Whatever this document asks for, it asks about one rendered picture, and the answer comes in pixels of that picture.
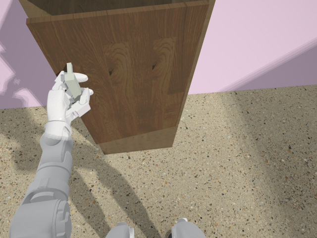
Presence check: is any robot right shin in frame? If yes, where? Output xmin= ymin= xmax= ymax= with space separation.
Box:
xmin=176 ymin=218 xmax=187 ymax=224

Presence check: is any left robot hand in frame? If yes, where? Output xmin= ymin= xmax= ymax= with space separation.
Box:
xmin=47 ymin=71 xmax=94 ymax=126

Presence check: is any handle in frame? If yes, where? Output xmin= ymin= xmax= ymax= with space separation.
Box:
xmin=64 ymin=62 xmax=83 ymax=102

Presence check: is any cupboard door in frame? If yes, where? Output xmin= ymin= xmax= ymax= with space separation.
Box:
xmin=26 ymin=0 xmax=209 ymax=144

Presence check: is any left robot thigh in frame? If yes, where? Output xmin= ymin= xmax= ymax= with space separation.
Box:
xmin=105 ymin=225 xmax=134 ymax=238

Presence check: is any robot left upper arm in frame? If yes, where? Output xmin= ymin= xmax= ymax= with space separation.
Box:
xmin=11 ymin=199 xmax=72 ymax=238

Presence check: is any left robot forearm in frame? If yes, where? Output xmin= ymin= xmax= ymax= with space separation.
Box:
xmin=8 ymin=120 xmax=73 ymax=238

